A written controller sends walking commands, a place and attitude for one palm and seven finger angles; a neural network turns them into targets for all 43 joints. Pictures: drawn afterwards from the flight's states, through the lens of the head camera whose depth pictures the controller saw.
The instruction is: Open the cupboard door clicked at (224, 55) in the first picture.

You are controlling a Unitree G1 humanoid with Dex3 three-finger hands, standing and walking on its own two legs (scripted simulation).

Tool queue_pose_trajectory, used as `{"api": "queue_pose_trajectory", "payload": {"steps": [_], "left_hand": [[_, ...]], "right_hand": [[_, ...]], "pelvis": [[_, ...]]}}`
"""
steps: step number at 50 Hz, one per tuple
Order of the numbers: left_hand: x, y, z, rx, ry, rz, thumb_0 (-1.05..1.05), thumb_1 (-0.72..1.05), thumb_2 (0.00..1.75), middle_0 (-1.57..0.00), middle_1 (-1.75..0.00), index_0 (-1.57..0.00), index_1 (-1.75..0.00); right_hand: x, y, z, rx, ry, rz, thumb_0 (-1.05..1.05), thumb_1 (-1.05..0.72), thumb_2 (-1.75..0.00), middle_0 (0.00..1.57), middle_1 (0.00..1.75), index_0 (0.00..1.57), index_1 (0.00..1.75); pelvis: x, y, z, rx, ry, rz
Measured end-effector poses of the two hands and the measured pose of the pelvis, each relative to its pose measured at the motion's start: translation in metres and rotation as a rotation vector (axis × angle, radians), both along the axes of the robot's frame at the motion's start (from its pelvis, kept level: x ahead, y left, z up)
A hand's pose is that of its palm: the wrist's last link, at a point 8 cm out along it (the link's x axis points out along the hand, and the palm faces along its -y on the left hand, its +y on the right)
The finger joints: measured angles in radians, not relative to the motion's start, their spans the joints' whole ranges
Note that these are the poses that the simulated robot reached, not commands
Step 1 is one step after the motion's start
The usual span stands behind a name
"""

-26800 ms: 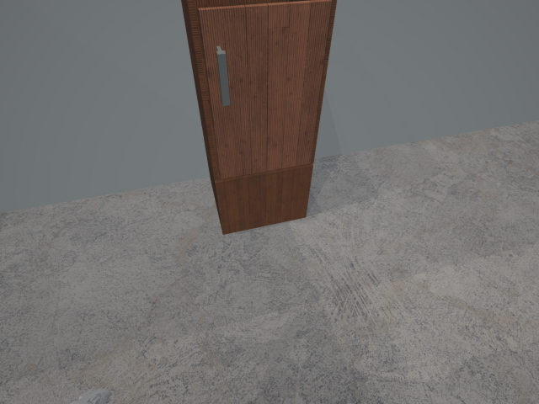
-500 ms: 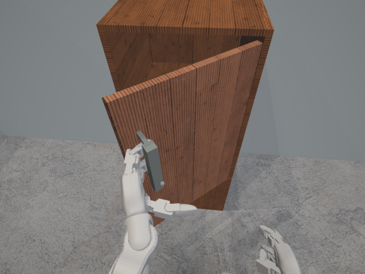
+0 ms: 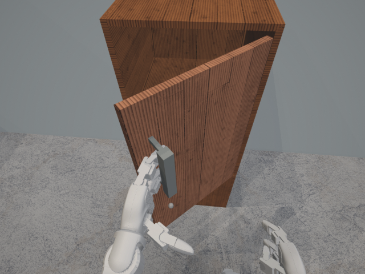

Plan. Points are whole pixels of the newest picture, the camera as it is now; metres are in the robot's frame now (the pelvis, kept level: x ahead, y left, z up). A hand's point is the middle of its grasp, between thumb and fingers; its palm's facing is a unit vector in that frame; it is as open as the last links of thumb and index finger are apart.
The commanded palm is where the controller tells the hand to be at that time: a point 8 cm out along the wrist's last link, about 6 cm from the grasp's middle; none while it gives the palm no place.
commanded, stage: slide the hand sideways off the handle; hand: left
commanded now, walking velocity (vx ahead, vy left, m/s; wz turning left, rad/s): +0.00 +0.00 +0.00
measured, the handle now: (162, 168) +0.32 +0.07 +0.08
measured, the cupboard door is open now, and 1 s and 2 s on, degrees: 43 43 43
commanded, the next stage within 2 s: draw the hand back to the body in 0.82 s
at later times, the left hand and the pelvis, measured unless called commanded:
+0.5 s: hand (148, 219) +0.21 +0.08 +0.08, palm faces -0.05 -1.00 -0.03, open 16.2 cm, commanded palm +0.18 +0.14 +0.08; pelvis +0.02 -0.02 -0.01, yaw +0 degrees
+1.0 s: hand (122, 233) +0.18 +0.12 +0.08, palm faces -0.08 -1.00 -0.03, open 16.3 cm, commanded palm +0.16 +0.19 +0.09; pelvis +0.01 -0.01 -0.02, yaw +1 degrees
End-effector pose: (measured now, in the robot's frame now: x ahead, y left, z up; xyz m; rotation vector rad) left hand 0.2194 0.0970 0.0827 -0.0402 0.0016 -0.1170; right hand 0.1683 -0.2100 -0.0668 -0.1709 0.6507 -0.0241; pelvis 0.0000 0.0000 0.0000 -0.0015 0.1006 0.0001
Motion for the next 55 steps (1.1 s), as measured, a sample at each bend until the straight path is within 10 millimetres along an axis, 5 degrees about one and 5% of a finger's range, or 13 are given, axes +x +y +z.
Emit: {"api": "queue_pose_trajectory", "payload": {"steps": [33,48,55], "left_hand": [[-0.046,0.057,-0.005,0.096,0.044,0.078,-0.01,-0.50,0.30,-0.16,-0.30,-0.16,-0.30],[-0.053,0.078,-0.008,0.068,0.021,0.050,-0.01,-0.50,0.30,-0.15,-0.30,-0.15,-0.30],[-0.050,0.093,0.008,0.114,-0.005,0.053,-0.01,-0.50,0.30,-0.16,-0.30,-0.15,-0.30]], "right_hand": [[0.025,-0.038,-0.008,-0.032,-0.037,-0.025,0.01,-0.91,-0.90,0.20,0.30,0.21,0.30],[0.018,-0.025,-0.008,-0.035,-0.079,-0.036,0.01,-0.91,-0.90,0.20,0.30,0.21,0.30],[0.013,-0.014,-0.001,-0.024,-0.086,-0.053,0.01,-0.91,-0.90,0.21,0.30,0.21,0.30]], "pelvis": [[0.018,-0.025,-0.014,-0.006,0.063,0.012],[0.006,-0.015,-0.020,-0.023,0.059,0.014],[0.007,-0.007,-0.016,-0.028,0.037,0.009]]}}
